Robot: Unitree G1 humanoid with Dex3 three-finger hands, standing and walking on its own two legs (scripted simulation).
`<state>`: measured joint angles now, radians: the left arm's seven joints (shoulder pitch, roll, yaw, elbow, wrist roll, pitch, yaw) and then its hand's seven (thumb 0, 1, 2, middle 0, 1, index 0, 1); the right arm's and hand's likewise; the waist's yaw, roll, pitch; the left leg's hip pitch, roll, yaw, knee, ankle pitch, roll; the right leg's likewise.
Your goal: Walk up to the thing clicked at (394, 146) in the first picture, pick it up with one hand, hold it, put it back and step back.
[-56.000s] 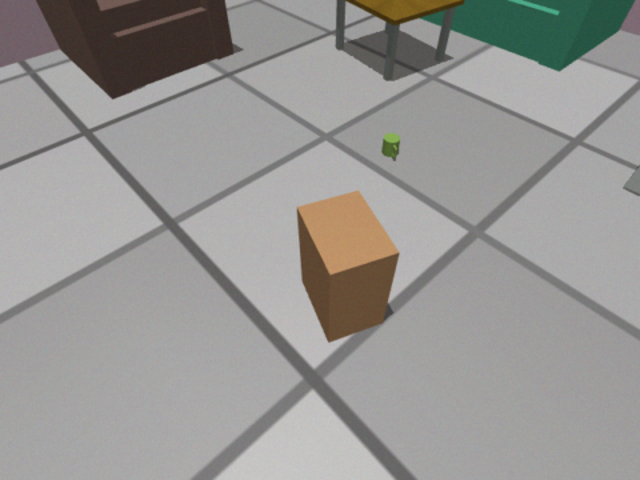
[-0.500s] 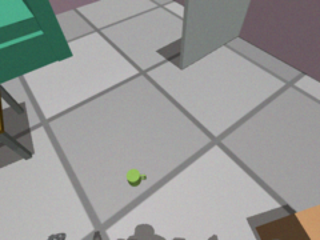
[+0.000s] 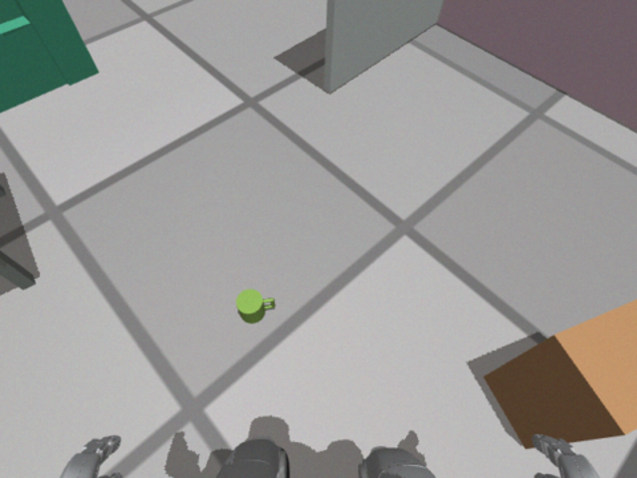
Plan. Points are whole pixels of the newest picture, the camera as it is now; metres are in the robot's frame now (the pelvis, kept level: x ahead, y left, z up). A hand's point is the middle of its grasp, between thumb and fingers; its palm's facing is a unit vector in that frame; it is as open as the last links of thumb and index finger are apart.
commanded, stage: step back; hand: left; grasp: from above
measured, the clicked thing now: (256, 305) +0.60 +0.20 -0.71
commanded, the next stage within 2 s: none
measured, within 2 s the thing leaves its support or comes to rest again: neither
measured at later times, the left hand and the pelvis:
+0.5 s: hand out of the picture -0.02 +0.26 -0.14, palm faces +0.07 -0.93 -0.37, open 7.4 cm; pelvis -0.14 -0.01 +0.00, yaw +4 degrees
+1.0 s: hand out of the picture -0.24 +0.20 -0.12, palm faces +0.02 -0.89 -0.45, open 7.4 cm; pelvis -0.30 -0.07 +0.01, yaw +1 degrees
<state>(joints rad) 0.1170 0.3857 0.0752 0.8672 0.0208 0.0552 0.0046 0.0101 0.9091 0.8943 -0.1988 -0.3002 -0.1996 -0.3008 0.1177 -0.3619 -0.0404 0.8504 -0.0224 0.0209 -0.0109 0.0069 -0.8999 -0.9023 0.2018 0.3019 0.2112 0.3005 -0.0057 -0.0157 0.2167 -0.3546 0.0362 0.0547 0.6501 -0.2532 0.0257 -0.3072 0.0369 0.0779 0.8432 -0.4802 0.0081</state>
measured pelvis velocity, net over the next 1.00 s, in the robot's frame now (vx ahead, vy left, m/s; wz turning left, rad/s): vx -0.30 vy -0.07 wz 0.02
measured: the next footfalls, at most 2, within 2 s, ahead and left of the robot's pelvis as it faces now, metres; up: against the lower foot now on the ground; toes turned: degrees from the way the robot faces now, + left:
right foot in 0.04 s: +0.01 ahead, -0.13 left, +0.00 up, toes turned +3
left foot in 0.38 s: -0.09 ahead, +0.10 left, +0.00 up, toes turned +2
